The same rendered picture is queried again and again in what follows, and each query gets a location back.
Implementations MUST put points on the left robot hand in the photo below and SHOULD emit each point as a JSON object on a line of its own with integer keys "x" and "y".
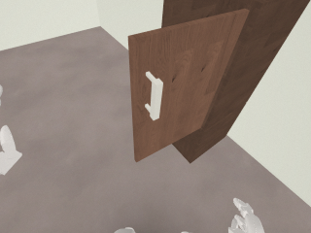
{"x": 9, "y": 156}

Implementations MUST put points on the handle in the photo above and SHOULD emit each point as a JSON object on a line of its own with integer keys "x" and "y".
{"x": 156, "y": 94}

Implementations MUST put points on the cupboard door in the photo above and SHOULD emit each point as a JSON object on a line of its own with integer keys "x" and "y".
{"x": 190, "y": 59}

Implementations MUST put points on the right robot hand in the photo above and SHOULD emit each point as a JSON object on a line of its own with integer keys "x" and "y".
{"x": 249, "y": 224}

